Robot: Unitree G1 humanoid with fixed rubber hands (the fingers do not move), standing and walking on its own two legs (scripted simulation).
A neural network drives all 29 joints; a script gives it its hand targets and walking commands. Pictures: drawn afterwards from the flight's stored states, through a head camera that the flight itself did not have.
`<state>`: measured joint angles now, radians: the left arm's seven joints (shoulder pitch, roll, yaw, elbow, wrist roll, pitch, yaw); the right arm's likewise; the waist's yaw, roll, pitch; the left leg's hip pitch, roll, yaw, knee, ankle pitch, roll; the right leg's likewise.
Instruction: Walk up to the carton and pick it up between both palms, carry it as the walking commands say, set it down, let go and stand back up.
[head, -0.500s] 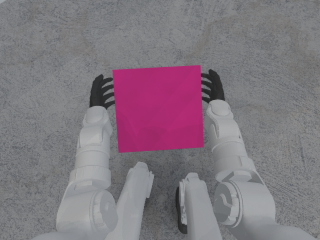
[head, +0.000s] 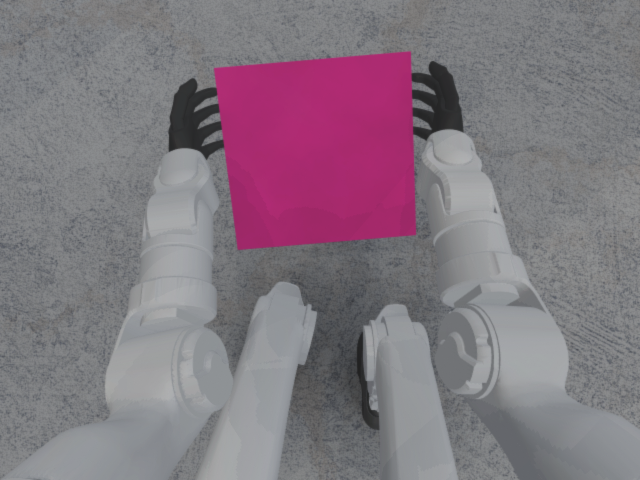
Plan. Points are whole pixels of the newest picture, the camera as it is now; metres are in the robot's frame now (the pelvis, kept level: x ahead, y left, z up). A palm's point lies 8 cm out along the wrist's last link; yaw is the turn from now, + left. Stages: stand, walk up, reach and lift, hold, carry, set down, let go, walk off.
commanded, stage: set down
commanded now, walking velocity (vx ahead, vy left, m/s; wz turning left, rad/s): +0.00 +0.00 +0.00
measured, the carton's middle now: (318, 155) +0.50 +0.08 -0.19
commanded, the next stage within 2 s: none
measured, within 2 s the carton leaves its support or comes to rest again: neither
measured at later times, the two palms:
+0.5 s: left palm (207, 156) +0.47 +0.23 -0.18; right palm (418, 137) +0.54 -0.06 -0.18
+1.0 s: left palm (220, 156) +0.49 +0.23 -0.25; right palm (407, 142) +0.56 -0.06 -0.25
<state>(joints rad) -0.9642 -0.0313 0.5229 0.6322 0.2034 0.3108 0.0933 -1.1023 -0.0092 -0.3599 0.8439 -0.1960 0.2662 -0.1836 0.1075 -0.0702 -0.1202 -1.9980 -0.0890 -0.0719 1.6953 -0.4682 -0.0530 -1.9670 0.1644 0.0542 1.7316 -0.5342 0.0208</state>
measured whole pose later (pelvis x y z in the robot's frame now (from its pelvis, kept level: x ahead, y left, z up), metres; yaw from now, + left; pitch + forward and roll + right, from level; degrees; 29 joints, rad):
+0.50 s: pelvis -0.01 +0.00 -0.06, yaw +0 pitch +46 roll -1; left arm -1.11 0.03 0.51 0.64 0.16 0.31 0.10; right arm -1.27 -0.09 -0.32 0.89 -0.14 0.26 -0.19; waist 0.11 -0.07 0.00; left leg -2.20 -0.11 -0.06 1.88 -0.49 -0.06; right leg -2.16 0.18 0.05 1.92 -0.56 0.04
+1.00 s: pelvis +0.00 +0.01 -0.11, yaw -1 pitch +43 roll +0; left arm -1.22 0.12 0.47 0.72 0.08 0.29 0.08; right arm -1.42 -0.17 -0.22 0.99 -0.05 0.23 -0.21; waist 0.13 -0.05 0.18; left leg -2.27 -0.09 -0.03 2.07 -0.54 -0.05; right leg -2.24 0.21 0.05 2.11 -0.61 0.06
